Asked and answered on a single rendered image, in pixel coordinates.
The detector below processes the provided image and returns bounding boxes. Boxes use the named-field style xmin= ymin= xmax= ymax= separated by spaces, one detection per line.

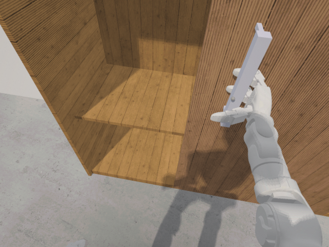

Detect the wardrobe door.
xmin=173 ymin=0 xmax=329 ymax=216

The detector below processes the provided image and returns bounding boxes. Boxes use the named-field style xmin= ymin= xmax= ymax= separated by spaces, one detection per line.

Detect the robot right hand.
xmin=210 ymin=68 xmax=272 ymax=125

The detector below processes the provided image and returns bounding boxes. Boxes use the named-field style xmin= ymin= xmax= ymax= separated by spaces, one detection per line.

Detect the right robot forearm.
xmin=244 ymin=114 xmax=322 ymax=245

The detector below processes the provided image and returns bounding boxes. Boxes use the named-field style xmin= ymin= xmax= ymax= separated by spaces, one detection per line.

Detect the handle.
xmin=221 ymin=23 xmax=272 ymax=127

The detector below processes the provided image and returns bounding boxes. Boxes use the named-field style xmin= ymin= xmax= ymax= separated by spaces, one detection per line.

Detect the robot right upper arm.
xmin=255 ymin=202 xmax=322 ymax=247

